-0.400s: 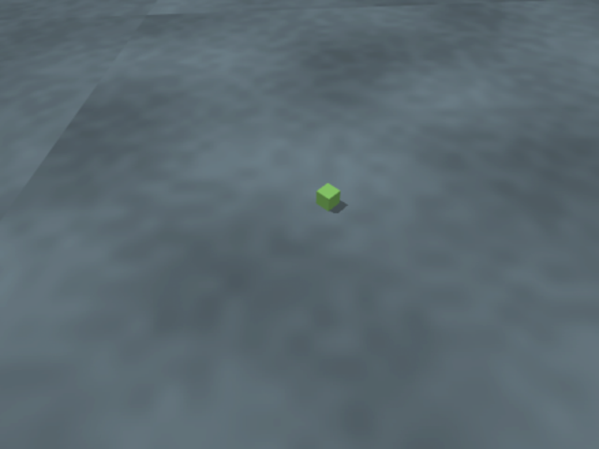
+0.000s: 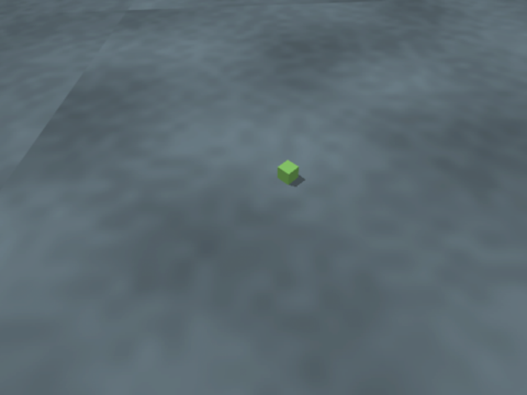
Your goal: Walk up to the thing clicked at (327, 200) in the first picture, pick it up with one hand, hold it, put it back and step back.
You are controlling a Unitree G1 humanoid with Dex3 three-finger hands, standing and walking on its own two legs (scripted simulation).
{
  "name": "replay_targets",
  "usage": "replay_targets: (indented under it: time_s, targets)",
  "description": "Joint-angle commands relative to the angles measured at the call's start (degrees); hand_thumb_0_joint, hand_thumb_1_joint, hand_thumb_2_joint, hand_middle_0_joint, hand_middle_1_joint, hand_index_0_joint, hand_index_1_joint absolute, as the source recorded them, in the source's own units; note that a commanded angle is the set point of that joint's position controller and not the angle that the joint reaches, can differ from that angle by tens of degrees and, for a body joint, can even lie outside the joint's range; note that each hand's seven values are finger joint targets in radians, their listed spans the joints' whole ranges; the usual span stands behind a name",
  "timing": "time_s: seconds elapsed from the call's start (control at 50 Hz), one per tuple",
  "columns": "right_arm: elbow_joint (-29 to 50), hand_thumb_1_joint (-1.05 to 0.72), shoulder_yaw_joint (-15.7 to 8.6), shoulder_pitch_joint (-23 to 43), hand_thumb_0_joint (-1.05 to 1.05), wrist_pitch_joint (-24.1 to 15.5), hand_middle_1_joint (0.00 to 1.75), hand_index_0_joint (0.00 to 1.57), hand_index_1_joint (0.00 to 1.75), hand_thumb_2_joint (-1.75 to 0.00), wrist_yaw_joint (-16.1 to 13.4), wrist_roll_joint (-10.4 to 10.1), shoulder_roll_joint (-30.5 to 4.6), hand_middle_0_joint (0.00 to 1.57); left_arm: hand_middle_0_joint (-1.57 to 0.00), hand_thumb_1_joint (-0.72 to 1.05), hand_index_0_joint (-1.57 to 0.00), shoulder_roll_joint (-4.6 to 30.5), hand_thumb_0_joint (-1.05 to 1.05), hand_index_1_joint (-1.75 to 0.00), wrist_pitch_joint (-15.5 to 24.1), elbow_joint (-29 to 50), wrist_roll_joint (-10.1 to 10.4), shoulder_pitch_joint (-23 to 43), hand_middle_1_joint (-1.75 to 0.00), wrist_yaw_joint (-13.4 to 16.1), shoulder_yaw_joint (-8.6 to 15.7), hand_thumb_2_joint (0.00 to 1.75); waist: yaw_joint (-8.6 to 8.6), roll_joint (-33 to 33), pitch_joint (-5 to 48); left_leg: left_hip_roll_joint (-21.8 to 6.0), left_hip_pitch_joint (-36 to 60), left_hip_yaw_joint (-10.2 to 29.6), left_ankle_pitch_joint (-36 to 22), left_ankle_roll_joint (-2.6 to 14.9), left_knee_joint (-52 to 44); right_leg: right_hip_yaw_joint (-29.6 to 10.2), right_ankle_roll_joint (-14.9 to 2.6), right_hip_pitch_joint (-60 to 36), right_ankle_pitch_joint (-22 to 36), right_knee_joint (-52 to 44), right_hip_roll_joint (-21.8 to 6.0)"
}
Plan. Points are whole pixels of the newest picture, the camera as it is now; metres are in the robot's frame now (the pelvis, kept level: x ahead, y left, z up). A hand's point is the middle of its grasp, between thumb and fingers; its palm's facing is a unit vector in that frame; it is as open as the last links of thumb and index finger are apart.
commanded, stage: stand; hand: left
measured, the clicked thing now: (287, 172) +1.32 -0.11 -0.74
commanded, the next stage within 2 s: walk up in 0.72 s
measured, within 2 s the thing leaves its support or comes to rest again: neither
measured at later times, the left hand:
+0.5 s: hand out of the picture +0.09 +0.25 -0.16, palm faces -0.02 -0.94 -0.33, open 7.4 cm
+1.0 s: hand out of the picture +0.17 +0.24 -0.14, palm faces -0.23 -0.89 -0.39, open 7.4 cm
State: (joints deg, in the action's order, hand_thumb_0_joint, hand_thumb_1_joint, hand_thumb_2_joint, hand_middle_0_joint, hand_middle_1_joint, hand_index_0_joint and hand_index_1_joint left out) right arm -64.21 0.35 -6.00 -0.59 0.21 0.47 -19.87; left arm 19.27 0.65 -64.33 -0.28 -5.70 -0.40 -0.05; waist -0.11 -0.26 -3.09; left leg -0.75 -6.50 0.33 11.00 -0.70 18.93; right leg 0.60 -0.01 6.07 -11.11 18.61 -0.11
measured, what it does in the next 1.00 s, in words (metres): lifts its right foot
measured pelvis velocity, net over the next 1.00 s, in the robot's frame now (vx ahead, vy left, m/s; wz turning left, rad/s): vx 0.05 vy -0.03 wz -0.21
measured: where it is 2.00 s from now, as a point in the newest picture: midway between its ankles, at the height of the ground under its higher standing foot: (291, 337)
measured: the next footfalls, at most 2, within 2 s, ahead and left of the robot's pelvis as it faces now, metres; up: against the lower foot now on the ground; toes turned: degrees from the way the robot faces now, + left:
right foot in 1.04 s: +0.14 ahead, -0.19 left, +0.00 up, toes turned -19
left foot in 1.50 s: +0.49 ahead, +0.02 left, +0.00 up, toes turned -23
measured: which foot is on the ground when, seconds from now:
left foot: down 0.00-1.00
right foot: down 0.00-0.80, up 0.82-1.00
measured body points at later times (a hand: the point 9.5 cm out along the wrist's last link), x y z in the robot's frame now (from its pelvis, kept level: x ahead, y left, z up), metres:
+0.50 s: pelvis +0.01 +0.00 +0.00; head +0.02 +0.00 +0.45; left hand +0.09 +0.30 -0.13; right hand +0.08 -0.30 -0.13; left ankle -0.01 +0.13 -0.75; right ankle -0.01 -0.12 -0.75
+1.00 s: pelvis +0.05 -0.03 -0.01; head +0.07 -0.06 +0.43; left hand +0.18 +0.28 -0.11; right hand +0.05 -0.37 -0.14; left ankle -0.01 +0.12 -0.75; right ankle +0.07 -0.17 -0.73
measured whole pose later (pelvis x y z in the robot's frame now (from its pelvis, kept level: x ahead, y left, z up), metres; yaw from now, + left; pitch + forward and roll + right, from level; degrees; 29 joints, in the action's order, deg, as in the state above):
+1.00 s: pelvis +0.05 -0.03 -0.01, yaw -12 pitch -1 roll +2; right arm -53.3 -5.2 -12.1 -1.7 3.4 2.8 -24.7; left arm 23.8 0.2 -55.4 -0.8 -13.1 -5.5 4.6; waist -1.4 -1.7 -3.9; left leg -4.8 -1.7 -10.8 20.8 -1.3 24.4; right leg 1.6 -0.6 23.3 -20.1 41.3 -4.8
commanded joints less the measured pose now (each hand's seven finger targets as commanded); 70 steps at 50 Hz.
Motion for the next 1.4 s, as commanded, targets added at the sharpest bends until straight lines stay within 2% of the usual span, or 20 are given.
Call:
replay_targets:
  time_s: [0.0,0.18,0.68,0.7,0.74,0.76,0.78,0.8,0.82,0.9,0.96,1.0,1.02,1.04,1.06,1.08,1.16,1.22,1.3,1.38]
  targets:
    - [3.33,-0.90,-2.37,1.94,0.00,-1.38,0.30,0.20,0.30,-0.90,-0.81,-0.05,-11.75,0.20,-0.20,0.90,-0.20,12.40,0.00,-0.30,1.46,3.09,-0.16,2.10,-0.30,0.94,2.28,0.90,0.21,0.21,5.21,-6.55,1.23,5.02,-9.66,2.07,-2.42,-5.18,-1.40,-1.00,9.54,-2.55,-7.41]
    - [3.29,-0.90,-2.50,1.62,0.00,-1.43,0.30,0.20,0.30,-0.90,-0.91,-0.10,-12.06,0.20,-0.20,0.90,-0.20,12.38,0.00,-0.30,1.58,3.17,-0.04,1.65,-0.30,1.12,2.32,0.90,0.12,0.06,6.65,-6.83,2.86,4.77,-14.87,2.03,-1.55,-4.74,-1.41,-2.70,15.33,-1.77,-7.69]
    - [3.36,-0.90,-2.38,1.35,0.00,-1.39,0.30,0.20,0.30,-0.90,-0.93,-0.08,-11.66,0.20,-0.20,0.90,-0.20,12.85,0.00,-0.30,1.52,3.29,-0.04,1.99,-0.30,1.12,2.50,0.90,-0.06,0.77,6.01,-6.86,2.38,4.96,-13.42,1.83,-2.39,-5.08,-1.47,-2.87,13.69,-2.67,-7.91]
    - [10.19,-0.90,-7.50,1.42,0.00,-2.70,0.30,0.20,0.30,-0.90,0.50,1.61,-19.26,0.20,-0.20,0.90,-0.20,18.39,0.00,-0.30,1.45,8.22,-1.26,-3.19,-0.30,-0.65,7.03,0.90,-0.59,-0.80,8.33,-3.40,8.93,-0.86,14.41,4.12,8.58,-12.66,-4.43,6.84,-5.52,2.62,-5.70]
    - [10.52,-0.90,-8.05,-1.30,0.00,-2.53,0.30,0.20,0.30,-0.90,1.51,1.82,-17.29,0.20,-0.20,0.90,-0.20,17.08,0.00,-0.30,1.10,9.98,-1.78,1.63,-0.30,-1.86,7.23,0.90,-3.02,-1.53,-0.04,-4.58,12.52,3.08,27.70,5.84,6.20,-14.75,-3.78,27.64,-22.43,1.43,-5.58]
    - [9.87,-0.90,-8.69,-6.27,0.00,-2.42,0.30,0.20,0.30,-0.90,1.62,1.46,-17.81,0.20,-0.20,0.90,-0.20,15.34,0.00,-0.30,1.04,12.55,-1.93,8.72,-0.30,-2.35,7.07,0.90,-7.19,-3.64,-3.16,-9.11,15.55,7.62,32.76,8.17,-0.16,-9.62,-1.59,36.89,-20.96,7.30,-3.17]
    - [10.00,-0.90,-9.36,-8.58,0.00,-2.56,0.30,0.20,0.30,-0.90,1.10,0.99,-18.69,0.20,-0.20,0.90,-0.20,13.04,0.00,-0.30,1.24,14.49,-1.14,12.14,-0.30,-2.57,6.00,0.90,-10.30,-10.93,-2.94,-20.30,12.89,17.74,30.50,11.92,-9.54,-2.08,-1.91,38.18,-18.03,27.12,0.91]
    - [12.11,-0.90,-9.62,-6.41,0.00,-2.89,0.30,0.20,0.30,-0.90,1.08,1.17,-20.06,0.20,-0.20,0.90,-0.20,13.25,0.00,-0.30,1.41,15.77,-1.66,10.91,-0.30,-2.40,5.90,0.90,-8.45,-8.27,-3.75,-27.62,7.73,21.13,25.28,14.50,-13.09,-3.19,-1.61,38.20,-16.87,32.77,-3.40]
    - [14.03,-0.90,-9.66,-3.67,0.00,-3.14,0.30,0.20,0.30,-0.90,1.23,1.30,-20.34,0.20,-0.20,0.90,-0.20,14.46,0.00,-0.30,1.57,15.32,-1.54,6.73,-0.30,-2.52,5.84,0.90,-5.78,-5.82,-3.17,-28.00,6.26,20.48,23.15,14.76,-13.17,-3.50,-1.37,35.47,-15.53,34.40,-5.41]
    - [17.64,-0.90,-9.26,2.81,0.00,-3.67,0.30,0.20,0.30,-0.90,2.20,2.34,-18.00,0.20,-0.20,0.90,-0.20,13.92,0.00,-0.30,1.34,13.33,-0.34,-4.23,-0.30,-4.76,6.47,0.90,0.30,-7.47,-0.20,-18.55,4.26,3.83,16.03,11.64,-8.09,-0.97,-0.39,23.05,-11.55,25.38,-7.35]
    - [18.74,-0.90,-9.06,2.08,0.00,-2.98,0.30,0.20,0.30,-0.90,2.73,2.21,-17.43,0.20,-0.20,0.90,-0.20,13.42,0.00,-0.30,1.53,13.67,-0.68,-6.61,-0.30,-4.81,7.13,0.90,0.20,-7.88,1.36,-12.16,1.55,-7.43,6.49,8.75,2.37,4.90,-0.10,13.29,-5.12,18.54,-3.70]
    - [19.89,-0.90,-8.84,3.12,0.00,-2.23,0.30,0.20,0.30,-0.90,2.86,1.38,-17.04,0.20,-0.20,0.90,-0.20,15.07,0.00,-0.30,2.27,11.55,-1.04,-16.14,-0.30,-3.57,8.34,0.90,5.89,0.24,5.84,-9.73,-5.25,-12.13,-5.66,7.27,21.83,8.80,-1.31,-2.50,0.73,11.20,0.52]
    - [20.40,-0.90,-7.38,0.41,0.00,-1.97,0.30,0.20,0.30,-0.90,3.00,0.80,-13.54,0.20,-0.20,0.90,-0.20,19.48,0.00,-0.30,3.00,9.75,-0.97,-24.06,-0.30,-2.23,10.12,0.90,9.49,11.50,9.49,-6.18,-15.13,-11.54,0.00,5.23,37.47,3.07,-2.72,-14.88,-2.93,9.39,0.86]
    - [22.10,-0.90,-5.81,0.03,0.00,-1.80,0.30,0.20,0.30,-0.90,3.43,0.58,-9.10,0.20,-0.20,0.90,-0.20,24.58,0.00,-0.30,3.32,10.29,-1.26,-26.89,-0.30,-0.95,11.57,0.90,10.11,24.75,6.27,1.12,-32.30,-9.47,22.91,1.87,49.01,-20.77,-6.64,-19.61,-13.70,1.74,-10.85]
    - [23.02,-0.90,-6.38,-0.23,0.00,-1.21,0.30,0.20,0.30,-0.90,3.48,0.47,-12.61,0.20,-0.20,0.90,-0.20,25.81,0.00,-0.30,3.37,13.65,-0.69,-22.72,-0.30,-0.73,11.20,0.90,7.45,16.43,5.99,0.94,-35.36,-0.06,23.19,0.25,53.46,-45.66,-12.56,-13.58,-24.45,-8.95,-21.49]
    - [22.67,-0.90,-7.40,1.73,0.00,-1.04,0.30,0.20,0.30,-0.90,3.10,1.12,-16.39,0.20,-0.20,0.90,-0.20,26.79,0.00,-0.30,3.11,14.83,0.38,-18.05,-0.30,-0.57,11.08,0.90,6.07,9.45,1.70,-3.21,-33.30,3.76,21.17,-0.13,53.13,-49.64,-16.19,-5.63,-31.76,-10.24,-23.83]
    - [19.14,-0.90,-7.29,-4.73,0.00,-0.61,0.30,0.20,0.30,-0.90,3.90,-0.10,-15.40,0.20,-0.20,0.90,-0.20,20.46,0.00,-0.30,4.24,17.01,1.01,-10.36,-0.30,0.66,8.60,0.90,-0.27,4.08,-3.38,-7.59,-28.02,5.10,7.11,1.14,45.09,-23.14,-9.75,2.67,-15.41,-6.24,-12.54]
    - [19.54,-0.90,-8.19,-7.17,0.00,-0.08,0.30,0.20,0.30,-0.90,4.47,1.18,-15.29,0.20,-0.20,0.90,-0.20,19.15,0.00,-0.30,5.73,17.78,0.99,-12.49,-0.30,0.67,8.05,0.90,-0.40,3.33,-3.38,-6.93,-24.98,3.74,2.16,-0.11,40.00,-17.24,-10.12,6.70,-6.53,-5.12,-10.28]
    - [23.50,-0.90,-8.98,-2.11,0.00,0.03,0.30,0.20,0.30,-0.90,5.32,1.84,-15.33,0.20,-0.20,0.90,-0.20,21.34,0.00,-0.30,6.60,19.33,0.33,-13.20,-0.30,0.88,8.82,0.90,0.53,5.29,-4.94,-7.97,-25.70,3.48,-0.76,-1.33,30.81,-16.51,-10.85,9.19,-11.42,-5.16,-10.28]
    - [26.41,-0.90,-9.10,2.83,0.00,-1.13,0.30,0.20,0.30,-0.90,5.83,2.37,-14.40,0.20,-0.20,0.90,-0.20,22.04,0.00,-0.30,7.05,19.37,0.08,-16.53,-0.30,1.56,9.09,0.90,1.86,6.66,-3.90,-7.86,-25.33,3.60,-2.72,0.19,22.10,-15.38,-10.35,4.62,5.32,1.99,-10.63]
